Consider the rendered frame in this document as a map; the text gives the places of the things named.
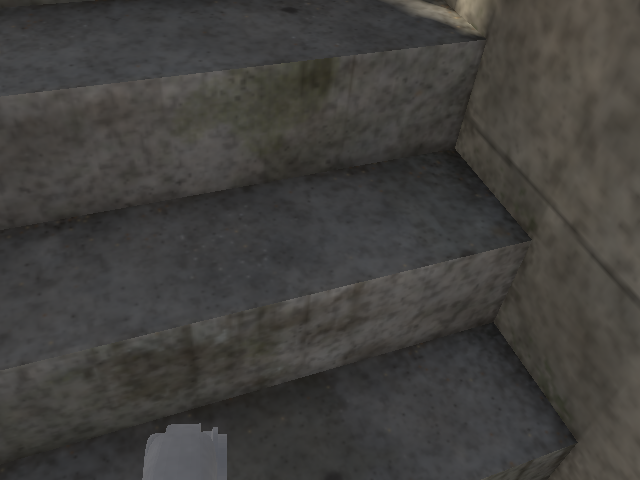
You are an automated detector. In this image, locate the robot left shin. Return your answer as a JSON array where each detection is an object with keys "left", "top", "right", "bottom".
[{"left": 143, "top": 433, "right": 163, "bottom": 472}]

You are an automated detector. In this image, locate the left robot thigh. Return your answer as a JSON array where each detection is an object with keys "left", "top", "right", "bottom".
[{"left": 142, "top": 423, "right": 227, "bottom": 480}]

